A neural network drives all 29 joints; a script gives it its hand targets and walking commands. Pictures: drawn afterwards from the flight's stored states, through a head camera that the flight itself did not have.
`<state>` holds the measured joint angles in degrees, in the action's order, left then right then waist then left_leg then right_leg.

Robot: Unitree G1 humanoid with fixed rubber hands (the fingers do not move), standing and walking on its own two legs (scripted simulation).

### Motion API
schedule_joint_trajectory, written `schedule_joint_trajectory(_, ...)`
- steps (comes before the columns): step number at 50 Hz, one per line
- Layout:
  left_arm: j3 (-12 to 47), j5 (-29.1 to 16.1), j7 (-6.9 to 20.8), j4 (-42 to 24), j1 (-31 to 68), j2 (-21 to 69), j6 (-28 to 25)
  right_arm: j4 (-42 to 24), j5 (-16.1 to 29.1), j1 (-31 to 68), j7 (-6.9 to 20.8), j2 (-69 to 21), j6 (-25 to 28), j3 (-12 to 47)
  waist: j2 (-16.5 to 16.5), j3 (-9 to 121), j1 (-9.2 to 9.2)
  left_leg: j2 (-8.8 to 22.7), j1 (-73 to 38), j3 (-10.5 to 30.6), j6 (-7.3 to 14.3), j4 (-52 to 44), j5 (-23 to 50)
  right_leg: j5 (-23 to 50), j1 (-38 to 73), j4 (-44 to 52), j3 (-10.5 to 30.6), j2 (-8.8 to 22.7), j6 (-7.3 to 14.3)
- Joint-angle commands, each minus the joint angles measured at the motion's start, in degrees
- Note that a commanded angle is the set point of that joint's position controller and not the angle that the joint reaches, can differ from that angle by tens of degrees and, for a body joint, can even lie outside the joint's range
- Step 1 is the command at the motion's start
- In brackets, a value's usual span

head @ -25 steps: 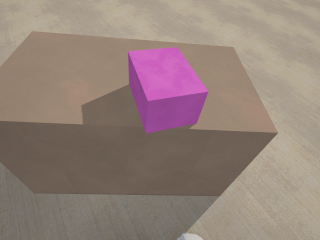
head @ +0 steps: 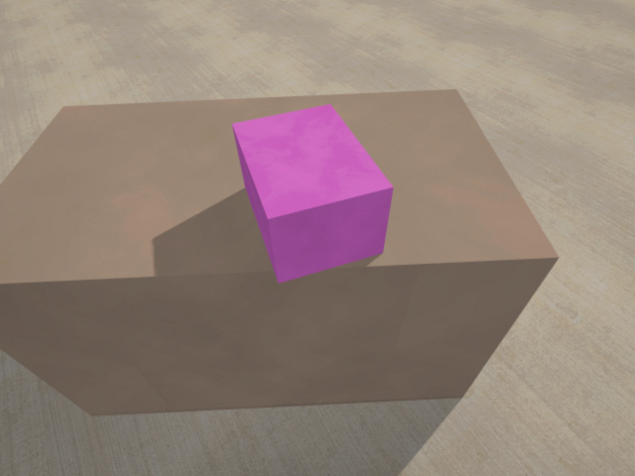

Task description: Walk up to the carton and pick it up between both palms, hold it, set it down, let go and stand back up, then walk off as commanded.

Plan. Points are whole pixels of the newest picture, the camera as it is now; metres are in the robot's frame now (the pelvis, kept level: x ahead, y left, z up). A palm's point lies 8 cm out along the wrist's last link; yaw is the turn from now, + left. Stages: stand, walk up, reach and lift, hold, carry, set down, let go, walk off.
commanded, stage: walk up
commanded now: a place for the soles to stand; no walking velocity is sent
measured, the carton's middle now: (306, 187) +0.61 +0.03 +0.01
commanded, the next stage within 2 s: none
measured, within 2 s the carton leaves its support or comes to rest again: neither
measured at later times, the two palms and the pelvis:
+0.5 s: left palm out of the picture +0.11 +0.33 -0.08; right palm out of the picture +0.08 -0.31 -0.09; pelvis +0.01 +0.00 +0.00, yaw +0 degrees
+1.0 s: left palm out of the picture +0.13 +0.32 -0.08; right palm out of the picture +0.09 -0.33 -0.08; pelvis +0.04 -0.01 +0.01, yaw +0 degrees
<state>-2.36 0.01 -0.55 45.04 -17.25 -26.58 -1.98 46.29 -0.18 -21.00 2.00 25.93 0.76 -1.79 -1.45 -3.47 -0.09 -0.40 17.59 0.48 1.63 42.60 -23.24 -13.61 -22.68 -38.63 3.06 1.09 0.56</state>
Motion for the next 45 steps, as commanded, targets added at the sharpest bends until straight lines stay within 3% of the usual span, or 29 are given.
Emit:
schedule_joint_trajectory(1,-1.18,-0.35,-0.17,-3.38,8.32,-8.01,1.66,-0.83,-1.81,-0.01,-2.72,16.05,2.16,-5.42,-1.04,-6.69,-1.05,18.08,5.96,33.46,3.51,-34.38,-22.57,-13.51,-9.80,-10.71,0.39,-1.34,0.81)
schedule_joint_trajectory(2,-1.22,-0.30,-0.04,-1.79,6.84,-8.24,1.64,-1.13,-1.64,3.91,-2.78,15.60,2.31,-4.82,0.75,-7.42,0.57,18.09,7.78,32.94,4.71,-34.63,-22.65,-12.50,-6.88,-10.55,2.29,-0.01,0.45)
schedule_joint_trajectory(3,-1.55,-0.64,0.09,-0.79,4.81,-9.36,1.24,-1.34,-1.71,6.91,-2.66,14.75,2.49,-4.16,-2.68,-6.64,1.17,16.29,7.56,28.31,5.65,-31.90,-15.84,-11.72,-3.51,-8.65,1.91,1.62,0.74)
schedule_joint_trajectory(4,-1.62,0.03,0.16,0.48,3.87,-8.81,1.00,-1.22,-1.71,7.80,-2.40,12.56,2.67,-3.63,-5.30,-4.69,1.59,12.90,5.54,21.50,4.80,-29.17,-9.10,-9.57,-0.85,-5.70,-1.16,1.62,0.63)
schedule_joint_trajectory(6,-2.01,0.02,0.19,0.54,3.68,-8.63,0.26,-0.52,-1.62,6.78,-1.83,11.61,2.55,-3.40,-8.95,-2.52,0.84,10.11,3.22,16.48,4.04,-23.74,3.88,-10.25,3.27,0.46,-3.27,0.08,0.11)
schedule_joint_trajectory(8,-1.27,0.26,-0.24,0.80,2.89,-8.46,-0.88,-0.90,-0.66,6.82,-1.48,10.47,2.09,-2.77,-7.97,1.95,1.24,8.33,2.34,11.89,4.25,-17.50,9.95,-3.92,9.32,8.24,-3.85,-0.05,0.59)
schedule_joint_trajectory(10,-2.19,0.66,-0.73,0.75,2.78,-9.55,-1.53,-1.16,-0.02,6.59,-1.50,7.83,1.70,-1.91,-4.88,4.93,1.63,6.48,3.48,8.41,2.86,-11.45,15.00,2.56,15.13,10.67,2.19,2.70,2.41)
schedule_joint_trajectory(11,-2.04,0.87,-0.84,0.66,3.63,-10.83,-1.67,-1.18,0.43,5.92,-1.64,7.55,1.56,-1.54,-1.68,6.67,1.49,4.24,4.94,6.96,1.69,-8.53,15.59,6.18,17.30,11.03,7.36,6.08,3.76)
schedule_joint_trajectory(12,-2.14,0.86,-0.86,0.29,4.97,-11.96,-1.98,-0.85,0.31,5.38,-1.81,7.23,1.30,-1.66,0.35,6.74,0.68,2.22,4.32,5.66,0.97,-6.55,12.68,4.02,14.41,12.56,13.08,9.96,5.83)
schedule_joint_trajectory(13,-2.03,0.86,-0.88,0.10,6.76,-12.50,-1.67,-0.29,0.10,4.95,-1.88,7.63,1.16,-2.19,2.04,5.76,-0.67,2.25,1.15,5.13,0.89,-8.76,8.41,2.48,10.77,11.81,12.55,10.64,7.35)
schedule_joint_trajectory(15,-1.05,0.20,-0.35,-0.49,8.82,-10.13,-1.12,0.81,-0.38,5.44,-1.75,9.41,1.56,-2.37,-1.86,5.31,-1.36,4.71,-3.41,9.21,2.41,-14.52,7.67,-0.39,5.32,7.99,4.98,5.86,4.43)
schedule_joint_trajectory(16,-0.59,0.00,-0.24,-0.90,8.96,-8.44,-0.93,0.57,-0.42,6.41,-1.76,10.19,1.76,-2.58,-2.99,4.23,-0.59,7.12,-1.63,12.13,3.21,-16.64,10.63,-0.30,6.55,5.36,0.90,2.82,2.90)
schedule_joint_trajectory(17,-0.44,0.11,-0.23,0.21,7.92,-7.70,-0.82,0.57,-0.45,7.52,-1.76,10.54,1.77,-2.28,-3.42,3.92,0.22,8.52,0.01,12.89,3.93,-17.31,11.18,-1.44,7.50,5.96,0.20,1.98,2.21)
schedule_joint_trajectory(19,-0.70,0.47,-0.25,0.65,6.62,-8.33,-1.12,0.48,-0.29,8.37,-1.77,10.79,1.87,-2.18,1.64,4.31,0.59,8.63,1.13,11.84,3.77,-15.67,15.18,2.18,9.85,6.65,0.59,2.18,2.04)
schedule_joint_trajectory(21,-0.82,0.56,-0.32,0.52,6.63,-8.91,-1.29,0.30,0.17,7.41,-1.95,9.57,2.06,-2.12,1.63,4.76,-0.01,6.43,1.38,9.94,2.30,-14.45,17.90,9.16,11.65,6.21,2.26,4.16,3.11)
schedule_joint_trajectory(23,-0.57,0.38,-0.36,0.56,6.37,-9.13,-1.32,0.23,0.14,8.37,-1.93,9.70,1.74,-2.00,-0.51,5.61,0.11,5.93,-0.11,9.41,2.24,-14.34,16.11,8.37,10.74,6.53,3.13,4.72,3.47)
schedule_joint_trajectory(25,-0.76,0.42,-0.28,1.04,6.23,-9.29,-1.23,0.13,-0.19,8.64,-1.73,8.96,1.48,-2.06,1.38,5.26,0.25,4.96,0.58,8.20,2.78,-13.88,11.05,2.43,9.29,8.54,3.43,4.85,3.71)
schedule_joint_trajectory(26,-0.91,0.49,-0.29,0.32,7.84,-9.31,-1.28,0.55,-0.20,8.21,-1.73,8.77,1.37,-1.98,4.20,3.15,0.10,4.69,2.16,8.72,2.83,-13.68,9.63,-1.04,8.57,9.44,4.49,5.42,3.84)
schedule_joint_trajectory(28,-0.90,0.72,-0.15,-0.38,9.11,-9.65,-0.95,1.19,-0.25,8.09,-1.54,9.45,1.26,-2.20,2.93,2.04,-0.24,5.35,2.62,10.28,3.18,-16.83,4.22,-6.49,6.99,9.44,4.14,4.52,3.77)
schedule_joint_trajectory(29,-0.71,0.44,-0.05,-0.22,8.84,-8.66,-0.91,1.24,-0.72,9.21,-1.48,9.80,1.18,-2.27,-0.18,2.31,0.31,5.76,2.73,10.78,3.46,-18.30,0.59,-8.92,5.98,8.94,3.81,3.90,3.47)
schedule_joint_trajectory(30,-0.47,0.44,0.01,0.06,8.46,-8.23,-0.83,0.81,-0.75,10.31,-1.30,10.60,1.27,-2.44,-0.88,0.67,0.46,6.54,3.42,12.94,3.55,-20.13,-1.39,-10.03,5.70,8.47,2.33,2.36,2.76)
schedule_joint_trajectory(33,-0.36,1.02,0.27,0.49,7.76,-7.97,-1.06,0.60,-0.81,10.28,-1.21,9.91,1.35,-2.11,0.49,-1.02,0.59,5.69,6.10,11.58,3.25,-20.46,-5.99,-11.33,5.87,11.29,4.23,2.84,3.12)
schedule_joint_trajectory(37,-1.06,0.91,0.16,0.00,8.09,-8.90,-1.24,0.51,-0.71,9.04,-1.09,9.31,1.47,-2.37,1.94,2.35,0.42,5.01,3.29,10.88,3.02,-18.70,-1.24,-9.79,7.57,10.83,4.35,3.37,3.71)
schedule_joint_trajectory(40,-0.99,1.07,0.09,-0.04,9.11,-9.25,-1.19,0.97,-0.83,9.47,-1.26,9.55,1.49,-1.94,-0.09,2.44,0.13,5.44,2.68,10.78,2.73,-18.12,3.06,-4.19,8.29,9.64,4.01,3.28,3.43)
schedule_joint_trajectory(41,-2.65,1.27,1.34,-1.92,4.27,-12.39,-1.54,-1.14,-1.04,5.14,-0.05,13.51,2.70,-4.34,-0.17,6.20,-0.60,6.11,-1.34,14.50,5.29,-19.22,-16.01,-20.92,6.68,6.78,3.31,1.77,4.46)
schedule_joint_trajectory(42,-2.95,1.36,1.66,-1.67,4.73,-12.62,-1.43,0.01,-1.67,2.43,0.11,15.61,2.78,-5.19,-1.16,2.59,-1.37,8.50,-1.95,20.00,7.25,-23.09,-25.95,-25.01,0.83,3.47,1.61,-0.18,3.71)
schedule_joint_trajectory(43,-2.74,1.38,1.68,-2.35,5.46,-11.46,-1.46,-0.08,-1.54,0.68,0.21,15.88,2.59,-5.75,-3.00,-0.28,-1.96,12.13,-3.61,24.59,8.94,-27.98,-30.49,-22.64,-4.29,0.09,-2.40,-1.56,2.73)
schedule_joint_trajectory(44,-2.76,1.35,1.92,-2.42,5.53,-10.76,-1.25,-0.08,-1.49,-0.12,0.21,16.83,2.63,-6.41,-7.51,-2.24,-2.69,16.19,-6.73,29.87,10.85,-31.29,-31.02,-17.32,-11.26,-6.96,-5.11,-1.56,1.76)
schedule_joint_trajectory(45,-2.64,1.63,1.95,-3.41,6.24,-10.63,-1.39,-0.27,-1.68,-0.22,0.03,17.04,2.89,-6.74,-7.15,-4.97,-2.89,17.40,-9.92,31.29,12.03,-31.14,-25.94,-16.73,-16.62,-8.52,-3.84,0.66,1.78)
